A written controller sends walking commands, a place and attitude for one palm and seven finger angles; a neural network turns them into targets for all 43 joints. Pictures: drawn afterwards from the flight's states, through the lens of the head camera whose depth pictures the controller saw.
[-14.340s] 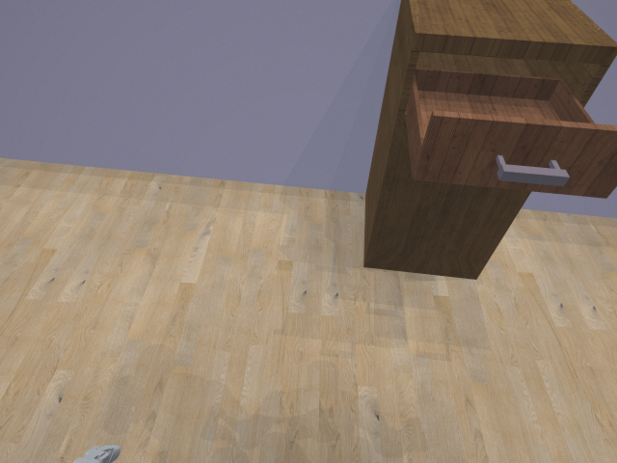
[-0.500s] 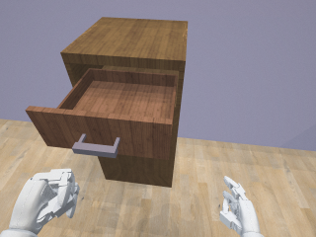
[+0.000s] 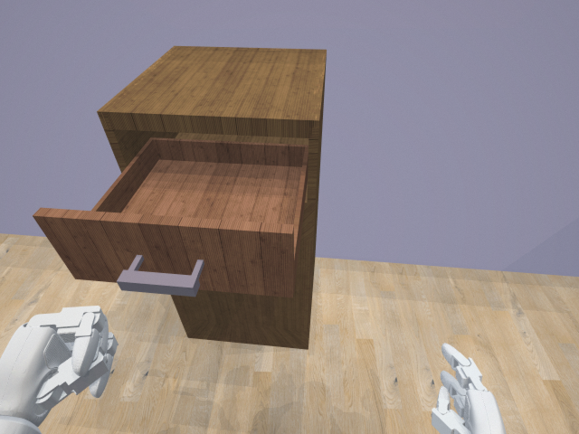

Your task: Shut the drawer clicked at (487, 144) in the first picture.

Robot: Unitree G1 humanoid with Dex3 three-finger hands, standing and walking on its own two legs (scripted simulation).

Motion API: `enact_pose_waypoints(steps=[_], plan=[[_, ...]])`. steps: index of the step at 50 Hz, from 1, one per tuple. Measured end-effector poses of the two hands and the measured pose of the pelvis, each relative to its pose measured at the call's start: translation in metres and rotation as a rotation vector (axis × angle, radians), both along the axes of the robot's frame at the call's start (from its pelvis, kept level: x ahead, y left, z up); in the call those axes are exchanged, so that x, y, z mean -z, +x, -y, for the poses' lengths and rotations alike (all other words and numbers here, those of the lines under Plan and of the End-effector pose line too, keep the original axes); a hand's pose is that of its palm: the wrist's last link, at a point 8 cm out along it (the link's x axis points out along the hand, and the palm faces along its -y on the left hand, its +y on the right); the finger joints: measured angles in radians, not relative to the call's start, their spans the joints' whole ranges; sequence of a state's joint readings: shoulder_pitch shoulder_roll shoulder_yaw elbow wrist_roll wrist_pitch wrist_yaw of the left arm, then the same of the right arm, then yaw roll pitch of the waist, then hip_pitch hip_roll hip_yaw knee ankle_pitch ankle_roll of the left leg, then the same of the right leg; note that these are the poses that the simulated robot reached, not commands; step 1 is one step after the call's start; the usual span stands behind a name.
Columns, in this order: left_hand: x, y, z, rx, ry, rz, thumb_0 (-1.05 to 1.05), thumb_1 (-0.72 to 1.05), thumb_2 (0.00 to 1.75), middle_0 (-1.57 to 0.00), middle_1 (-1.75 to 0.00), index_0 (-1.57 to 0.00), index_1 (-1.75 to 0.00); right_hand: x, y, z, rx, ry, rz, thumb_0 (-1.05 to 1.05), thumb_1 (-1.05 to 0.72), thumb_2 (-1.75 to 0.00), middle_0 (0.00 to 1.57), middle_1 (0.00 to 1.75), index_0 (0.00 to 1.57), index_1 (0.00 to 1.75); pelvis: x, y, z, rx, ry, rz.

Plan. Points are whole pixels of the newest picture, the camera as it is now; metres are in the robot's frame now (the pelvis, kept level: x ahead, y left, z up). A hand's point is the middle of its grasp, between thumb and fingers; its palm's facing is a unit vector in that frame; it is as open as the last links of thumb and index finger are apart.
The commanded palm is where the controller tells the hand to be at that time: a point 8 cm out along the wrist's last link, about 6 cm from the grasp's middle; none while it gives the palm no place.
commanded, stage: bring the fist close to the handle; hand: left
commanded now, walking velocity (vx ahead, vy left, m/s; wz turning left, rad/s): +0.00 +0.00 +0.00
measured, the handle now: (164, 273) +0.34 +0.25 +0.04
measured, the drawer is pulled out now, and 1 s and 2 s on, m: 0.27 0.27 0.26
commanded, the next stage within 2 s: push the drawer shut in 1.50 s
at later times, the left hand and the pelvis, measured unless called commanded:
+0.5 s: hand (124, 354) +0.18 +0.22 +0.09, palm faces +0.06 -0.99 -0.08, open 3.3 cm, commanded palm +0.15 +0.27 +0.10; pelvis +0.01 +0.00 +0.00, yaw +0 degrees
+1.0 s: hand (157, 340) +0.22 +0.21 +0.05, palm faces +0.02 -1.00 -0.07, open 3.3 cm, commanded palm +0.20 +0.27 +0.05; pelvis +0.00 +0.01 -0.02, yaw +0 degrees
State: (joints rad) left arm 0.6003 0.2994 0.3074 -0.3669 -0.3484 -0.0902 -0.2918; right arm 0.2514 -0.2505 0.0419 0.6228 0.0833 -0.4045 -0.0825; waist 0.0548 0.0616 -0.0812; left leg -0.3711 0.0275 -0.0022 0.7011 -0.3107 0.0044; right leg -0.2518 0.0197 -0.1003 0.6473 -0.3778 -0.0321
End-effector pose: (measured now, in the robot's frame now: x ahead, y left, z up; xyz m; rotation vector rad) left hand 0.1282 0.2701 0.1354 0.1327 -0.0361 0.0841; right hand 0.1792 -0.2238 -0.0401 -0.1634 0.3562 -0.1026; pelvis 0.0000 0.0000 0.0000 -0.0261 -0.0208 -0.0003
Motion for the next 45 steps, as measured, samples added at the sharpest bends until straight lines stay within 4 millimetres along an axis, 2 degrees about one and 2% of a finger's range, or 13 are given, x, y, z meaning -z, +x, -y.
enact_pose_waypoints(steps=[10, 20, 34, 45], plan=[[0.005, 0.009, -0.008, -0.004, -0.013, -0.024, 0.02, 0.89, 0.9, -1.4, -1.6, -1.4, -1.6, 0.002, 0.008, 0.001, -0.007, 0.008, 0.002, 0.01, -0.9, -0.9, 0.2, 0.3, 0.2, 0.3, -0.001, 0.005, 0.006, 0.001, 0.002, -0.007], [0.029, 0.019, -0.002, 0.01, -0.048, -0.06, 0.02, 0.89, 0.9, -1.4, -1.6, -1.4, -1.6, 0.006, 0.01, 0.005, -0.006, -0.019, -0.037, 0.01, -0.9, -0.9, 0.2, 0.3, 0.2, 0.3, 0.001, 0.008, 0.003, 0.001, 0.007, -0.033], [0.052, 0.046, 0.011, 0.051, -0.064, -0.06, 0.02, 0.89, 0.9, -1.4, -1.6, -1.4, -1.6, 0.027, -0.007, -0.002, 0.011, -0.023, -0.144, 0.01, -0.9, -0.9, 0.2, 0.3, 0.2, 0.3, 0.009, 0.005, -0.007, 0.0, 0.006, -0.076], [0.072, 0.064, 0.006, 0.05, -0.062, -0.062, 0.02, 0.89, 0.9, -1.4, -1.6, -1.4, -1.6, 0.046, -0.024, -0.001, 0.029, -0.031, -0.241, 0.01, -0.9, -0.9, 0.2, 0.3, 0.2, 0.3, 0.017, 0.002, -0.011, 0.004, 0.003, -0.121]])
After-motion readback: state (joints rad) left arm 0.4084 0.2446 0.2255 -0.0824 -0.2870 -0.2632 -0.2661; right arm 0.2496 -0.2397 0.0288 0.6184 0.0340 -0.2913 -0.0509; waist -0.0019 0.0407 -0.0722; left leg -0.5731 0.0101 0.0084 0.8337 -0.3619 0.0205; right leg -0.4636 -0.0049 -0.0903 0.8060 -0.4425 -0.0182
